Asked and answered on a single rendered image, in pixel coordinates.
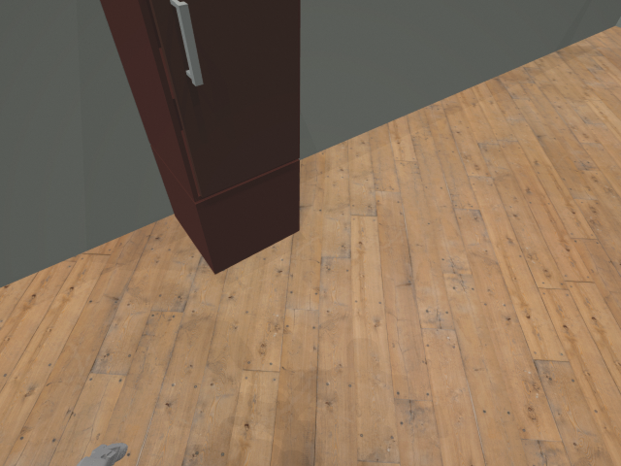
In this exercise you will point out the handle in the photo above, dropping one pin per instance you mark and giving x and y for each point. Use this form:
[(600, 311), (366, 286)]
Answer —
[(194, 72)]

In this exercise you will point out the robot left hand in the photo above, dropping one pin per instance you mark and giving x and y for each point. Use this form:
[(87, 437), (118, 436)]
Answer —
[(105, 455)]

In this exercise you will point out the cupboard door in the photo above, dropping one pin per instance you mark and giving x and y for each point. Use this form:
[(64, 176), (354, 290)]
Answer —
[(243, 120)]

